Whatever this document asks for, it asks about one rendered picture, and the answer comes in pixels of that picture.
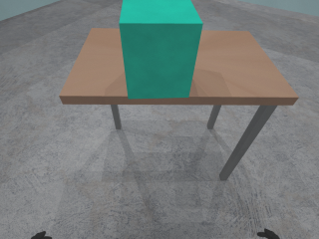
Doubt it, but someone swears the carton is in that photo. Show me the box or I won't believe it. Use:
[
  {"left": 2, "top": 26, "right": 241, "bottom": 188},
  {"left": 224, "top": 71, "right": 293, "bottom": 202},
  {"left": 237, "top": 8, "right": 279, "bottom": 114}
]
[{"left": 119, "top": 0, "right": 203, "bottom": 100}]

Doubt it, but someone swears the right robot hand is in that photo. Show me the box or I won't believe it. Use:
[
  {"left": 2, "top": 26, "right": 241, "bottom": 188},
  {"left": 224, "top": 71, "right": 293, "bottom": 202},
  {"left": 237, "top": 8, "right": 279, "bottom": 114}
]
[{"left": 257, "top": 228, "right": 280, "bottom": 239}]

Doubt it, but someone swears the table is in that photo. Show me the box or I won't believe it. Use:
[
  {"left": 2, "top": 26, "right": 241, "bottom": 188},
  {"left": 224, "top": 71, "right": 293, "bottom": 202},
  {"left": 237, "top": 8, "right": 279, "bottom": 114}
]
[{"left": 59, "top": 28, "right": 299, "bottom": 181}]

